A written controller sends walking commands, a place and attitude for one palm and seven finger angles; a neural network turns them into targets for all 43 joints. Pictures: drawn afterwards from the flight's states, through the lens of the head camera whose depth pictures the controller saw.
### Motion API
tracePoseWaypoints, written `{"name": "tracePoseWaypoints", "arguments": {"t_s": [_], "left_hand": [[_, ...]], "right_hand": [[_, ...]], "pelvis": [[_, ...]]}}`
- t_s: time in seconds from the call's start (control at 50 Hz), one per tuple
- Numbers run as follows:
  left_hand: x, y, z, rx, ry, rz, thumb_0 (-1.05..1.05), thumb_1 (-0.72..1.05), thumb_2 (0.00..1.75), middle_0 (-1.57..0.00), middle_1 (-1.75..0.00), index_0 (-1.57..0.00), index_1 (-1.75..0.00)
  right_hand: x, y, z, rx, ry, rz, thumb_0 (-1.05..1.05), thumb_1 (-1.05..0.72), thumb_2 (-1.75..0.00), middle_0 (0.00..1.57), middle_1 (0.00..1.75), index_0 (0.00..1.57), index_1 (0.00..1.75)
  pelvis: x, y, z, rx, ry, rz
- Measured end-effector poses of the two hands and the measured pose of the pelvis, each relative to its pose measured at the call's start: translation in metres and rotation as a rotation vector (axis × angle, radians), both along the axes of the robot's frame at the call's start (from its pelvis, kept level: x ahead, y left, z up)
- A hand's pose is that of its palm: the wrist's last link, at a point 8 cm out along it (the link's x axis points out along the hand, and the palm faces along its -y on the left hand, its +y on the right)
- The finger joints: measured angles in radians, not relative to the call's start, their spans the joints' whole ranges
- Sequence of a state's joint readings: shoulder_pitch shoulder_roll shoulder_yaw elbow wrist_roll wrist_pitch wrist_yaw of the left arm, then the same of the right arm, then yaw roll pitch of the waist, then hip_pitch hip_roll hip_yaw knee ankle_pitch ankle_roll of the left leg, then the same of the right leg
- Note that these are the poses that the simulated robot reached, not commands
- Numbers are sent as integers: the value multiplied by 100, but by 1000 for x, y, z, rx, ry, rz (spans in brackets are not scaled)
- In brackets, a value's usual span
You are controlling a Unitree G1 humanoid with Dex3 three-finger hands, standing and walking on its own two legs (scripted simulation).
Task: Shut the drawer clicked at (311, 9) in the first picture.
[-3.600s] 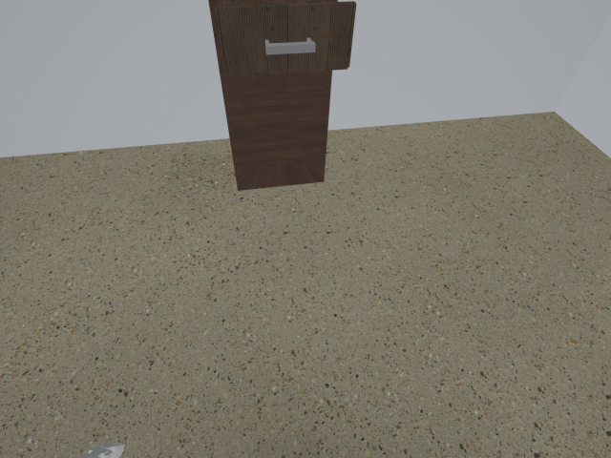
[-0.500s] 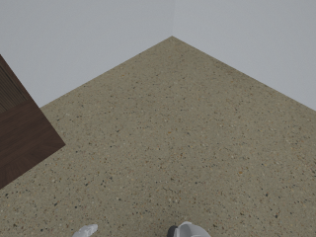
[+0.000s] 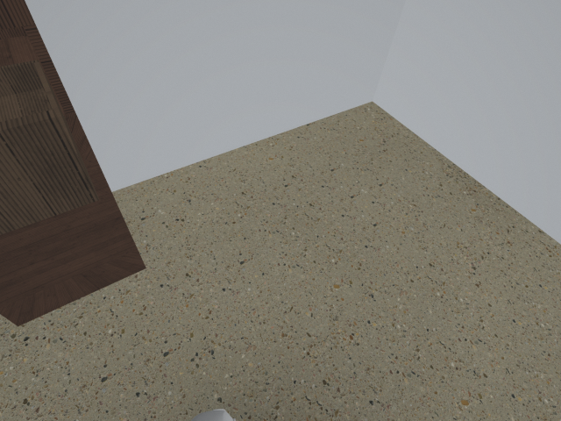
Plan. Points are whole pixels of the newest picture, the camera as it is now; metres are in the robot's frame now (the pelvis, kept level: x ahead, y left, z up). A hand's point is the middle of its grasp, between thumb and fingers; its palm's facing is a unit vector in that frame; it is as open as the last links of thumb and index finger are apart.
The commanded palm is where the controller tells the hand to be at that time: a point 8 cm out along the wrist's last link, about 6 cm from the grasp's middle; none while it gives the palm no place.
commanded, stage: turn to face it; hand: left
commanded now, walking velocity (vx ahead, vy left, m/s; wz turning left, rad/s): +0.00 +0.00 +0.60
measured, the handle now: out of the picture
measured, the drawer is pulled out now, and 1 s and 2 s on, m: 0.30 0.30 0.30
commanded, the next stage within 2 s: take the last steps up to it in 0.96 s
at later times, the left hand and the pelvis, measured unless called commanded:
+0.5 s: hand out of the picture +0.08 +0.17 -0.13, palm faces +0.27 -0.92 -0.29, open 7.4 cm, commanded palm none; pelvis +0.02 -0.06 +0.01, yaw +16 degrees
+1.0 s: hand out of the picture -0.12 +0.14 -0.17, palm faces +0.56 -0.79 -0.26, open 7.4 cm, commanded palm none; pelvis -0.01 -0.05 +0.01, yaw +30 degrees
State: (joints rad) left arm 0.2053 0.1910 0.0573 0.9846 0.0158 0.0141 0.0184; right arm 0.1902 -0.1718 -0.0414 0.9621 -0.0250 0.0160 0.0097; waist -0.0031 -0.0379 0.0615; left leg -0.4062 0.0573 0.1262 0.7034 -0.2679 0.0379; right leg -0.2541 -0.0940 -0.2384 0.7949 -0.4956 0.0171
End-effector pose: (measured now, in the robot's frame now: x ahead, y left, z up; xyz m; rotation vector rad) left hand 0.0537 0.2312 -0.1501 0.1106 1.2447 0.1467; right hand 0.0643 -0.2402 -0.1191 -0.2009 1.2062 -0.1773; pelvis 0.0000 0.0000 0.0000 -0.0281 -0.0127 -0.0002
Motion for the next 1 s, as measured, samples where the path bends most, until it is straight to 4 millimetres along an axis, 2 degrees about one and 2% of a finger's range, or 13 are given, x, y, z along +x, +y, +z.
{"name": "tracePoseWaypoints", "arguments": {"t_s": [0.06, 0.14, 0.26, 0.36, 0.42, 0.48, 0.6, 0.72, 0.8, 0.9, 0.94, 1.0], "left_hand": [[-8, 12, 3, 14, 51, 23, 0, 91, 90, -20, -30, -20, -30], [-9, 25, 18, 36, 57, 61, 1, 91, 90, -20, -30, -20, -30], [-3, 30, 34, 79, 19, 117, 1, 91, 90, -20, -30, -19, -30], [9, 16, 44, 108, -39, 150, 1, 91, 90, -19, -30, -19, -30], [15, 0, 50, 127, -88, 170, 1, 91, 90, -19, -30, -19, -30], [11, -18, 54, 155, -135, 191, 1, 91, 90, -20, -30, -20, -30], [-22, -49, 68, 153, -105, 270, 1, 90, 90, -20, -30, -20, -30], [-64, -67, 62, 126, -51, 362, 1, 90, 90, -20, -30, -20, -30], [-105, -72, 51, 99, 15, 433, 1, 90, 90, -20, -30, -20, -30], [-164, -68, 28, 57, 109, 535, 1, 90, 90, -20, -30, -20, -30], [-185, -64, 18, 43, 148, 568, 1, 90, 90, -20, -30, -20, -30], [-201, -59, 19, 37, 185, 593, 1, 91, 90, -20, -30, -20, -30]], "right_hand": [[14, 6, 6, -5, -4, 27, 1, -91, -89, 20, 30, 20, 30], [22, 10, 14, -7, 23, 61, 1, -91, -89, 20, 30, 20, 30], [36, 2, 18, 3, 40, 99, 1, -90, -89, 20, 30, 20, 30], [46, -20, 13, 11, 43, 133, 1, -90, -89, 20, 30, 20, 30], [54, -39, 4, 19, 47, 158, 1, -90, -89, 20, 30, 20, 30], [66, -58, -9, 29, 44, 184, 1, -90, -89, 20, 30, 20, 30], [93, -74, -2, 34, 40, 268, 1, -91, -89, 20, 30, 20, 30], [118, -65, 4, 26, 49, 368, 1, -91, -89, 20, 30, 20, 30], [137, -40, 6, 18, 38, 451, 1, -91, -89, 20, 30, 20, 30], [160, 9, 10, 8, -38, 563, 1, -91, -89, 20, 30, 20, 30], [163, 27, 13, 7, -75, 597, 1, -91, -89, 20, 30, 20, 30], [159, 44, 23, 9, -100, 628, 1, -91, -89, 20, 30, 20, 30]], "pelvis": [[3, 4, 5, 1, 7, 18], [7, 5, 16, -8, 25, 57], [15, -5, 24, -10, 40, 118], [18, -25, 23, 0, 40, 179], [17, -42, 19, 11, 39, 220], [17, -60, 11, 27, 32, 258], [20, -76, 23, 61, 10, 347], [19, -82, 26, 78, 11, 427], [13, -77, 24, 68, 17, 466], [3, -60, 13, 34, 20, 513], [-2, -54, 8, 36, 16, 525], [-7, -51, 14, 29, 2, 532]]}}
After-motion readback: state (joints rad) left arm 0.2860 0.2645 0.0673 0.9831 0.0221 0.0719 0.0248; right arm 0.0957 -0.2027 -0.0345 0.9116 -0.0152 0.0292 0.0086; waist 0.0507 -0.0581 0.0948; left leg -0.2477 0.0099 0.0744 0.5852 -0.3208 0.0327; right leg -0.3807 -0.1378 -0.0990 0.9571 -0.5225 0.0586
